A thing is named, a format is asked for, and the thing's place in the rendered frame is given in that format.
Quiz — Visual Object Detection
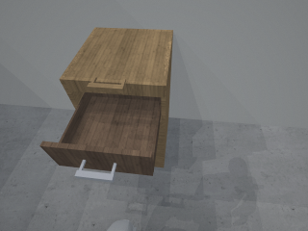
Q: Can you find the left robot thigh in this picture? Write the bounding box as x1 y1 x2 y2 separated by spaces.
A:
107 220 137 231

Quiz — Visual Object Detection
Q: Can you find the handle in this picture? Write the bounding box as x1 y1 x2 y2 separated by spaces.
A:
87 83 125 93
74 160 117 183

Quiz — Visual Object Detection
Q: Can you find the cabinet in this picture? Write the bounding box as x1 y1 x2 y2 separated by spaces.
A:
59 27 173 168

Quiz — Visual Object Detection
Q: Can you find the drawer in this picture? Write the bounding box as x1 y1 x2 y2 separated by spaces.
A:
40 92 162 176

